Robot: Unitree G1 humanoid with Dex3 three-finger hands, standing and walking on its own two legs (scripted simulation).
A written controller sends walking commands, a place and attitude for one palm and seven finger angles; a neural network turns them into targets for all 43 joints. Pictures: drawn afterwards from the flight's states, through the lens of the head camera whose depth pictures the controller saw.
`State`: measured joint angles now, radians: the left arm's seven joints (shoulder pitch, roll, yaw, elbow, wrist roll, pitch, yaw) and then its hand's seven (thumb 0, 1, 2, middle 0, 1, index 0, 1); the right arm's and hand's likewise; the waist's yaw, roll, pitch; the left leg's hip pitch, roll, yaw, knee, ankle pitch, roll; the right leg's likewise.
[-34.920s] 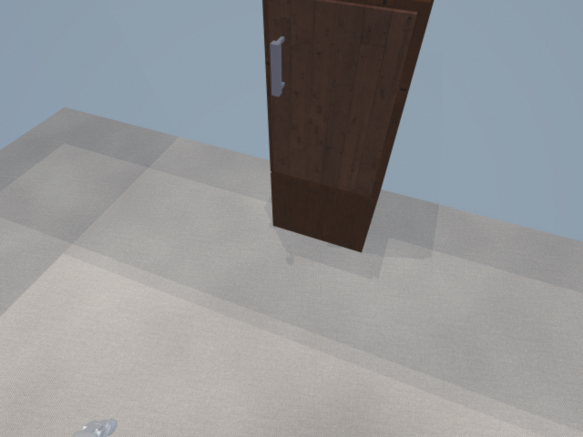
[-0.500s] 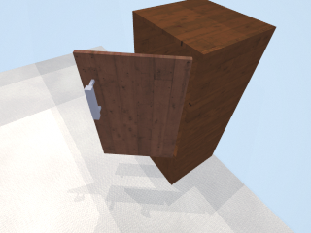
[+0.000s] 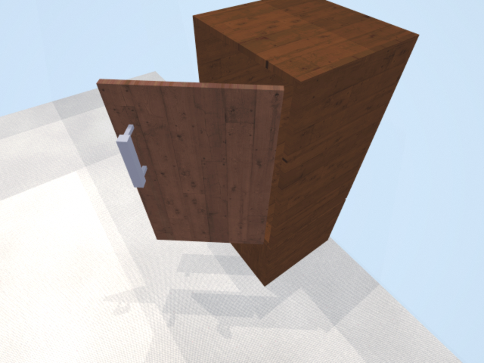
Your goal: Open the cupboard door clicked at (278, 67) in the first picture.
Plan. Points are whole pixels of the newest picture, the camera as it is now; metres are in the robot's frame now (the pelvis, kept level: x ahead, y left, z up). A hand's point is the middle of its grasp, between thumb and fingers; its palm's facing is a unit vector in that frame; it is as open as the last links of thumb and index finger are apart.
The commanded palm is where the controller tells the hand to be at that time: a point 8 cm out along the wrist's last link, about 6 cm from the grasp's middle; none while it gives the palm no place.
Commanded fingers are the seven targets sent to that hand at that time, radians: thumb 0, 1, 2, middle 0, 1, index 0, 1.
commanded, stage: look again from close up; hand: left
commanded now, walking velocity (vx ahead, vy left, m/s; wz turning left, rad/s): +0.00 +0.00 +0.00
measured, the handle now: (135, 156) +0.54 +0.29 +0.00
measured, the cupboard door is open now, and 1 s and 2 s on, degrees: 52 52 52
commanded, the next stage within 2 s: shuffle to correct the standing spot in 0.62 s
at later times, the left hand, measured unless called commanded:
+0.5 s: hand out of the picture +0.02 +0.19 -0.17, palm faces +0.01 -0.97 -0.24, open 7.4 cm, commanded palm none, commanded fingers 0.00 0.90 0.90 -0.20 -0.30 -0.20 -0.30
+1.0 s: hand out of the picture +0.03 +0.21 -0.18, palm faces +0.03 -0.97 -0.24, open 7.4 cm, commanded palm none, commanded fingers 0.00 0.90 0.90 -0.20 -0.30 -0.20 -0.30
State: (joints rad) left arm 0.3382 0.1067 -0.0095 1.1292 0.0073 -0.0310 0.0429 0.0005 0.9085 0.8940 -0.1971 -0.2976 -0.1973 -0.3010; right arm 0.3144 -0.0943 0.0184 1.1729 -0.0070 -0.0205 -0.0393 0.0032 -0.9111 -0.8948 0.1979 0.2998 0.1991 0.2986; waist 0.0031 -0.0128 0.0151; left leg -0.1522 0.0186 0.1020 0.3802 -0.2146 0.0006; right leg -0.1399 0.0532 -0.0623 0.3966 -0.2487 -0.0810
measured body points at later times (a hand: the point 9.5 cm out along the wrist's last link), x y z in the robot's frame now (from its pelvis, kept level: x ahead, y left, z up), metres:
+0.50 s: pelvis +0.00 +0.02 -0.01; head +0.01 +0.00 +0.44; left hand +0.02 +0.24 -0.15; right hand -0.01 -0.19 -0.17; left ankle -0.01 +0.12 -0.74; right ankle -0.02 -0.06 -0.74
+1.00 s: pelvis +0.00 +0.03 -0.01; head +0.03 +0.02 +0.44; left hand +0.03 +0.26 -0.16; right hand +0.03 -0.21 -0.17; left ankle -0.01 +0.13 -0.74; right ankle -0.02 -0.06 -0.74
